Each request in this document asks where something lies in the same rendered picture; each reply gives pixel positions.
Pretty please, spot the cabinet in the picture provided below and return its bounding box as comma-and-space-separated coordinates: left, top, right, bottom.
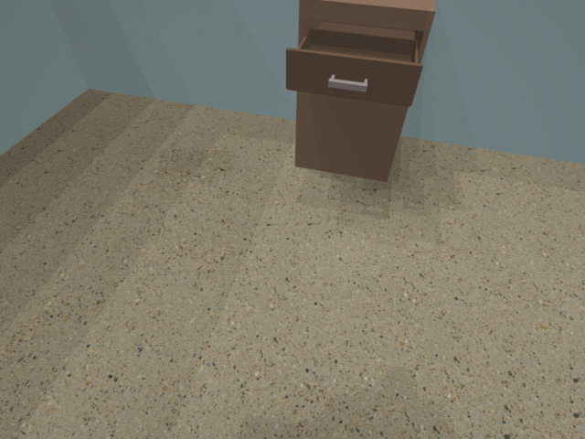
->
295, 0, 436, 182

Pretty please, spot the drawer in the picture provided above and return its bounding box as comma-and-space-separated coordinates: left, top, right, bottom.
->
286, 28, 423, 107

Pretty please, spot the handle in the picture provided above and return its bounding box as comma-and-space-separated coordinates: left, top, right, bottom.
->
328, 74, 367, 92

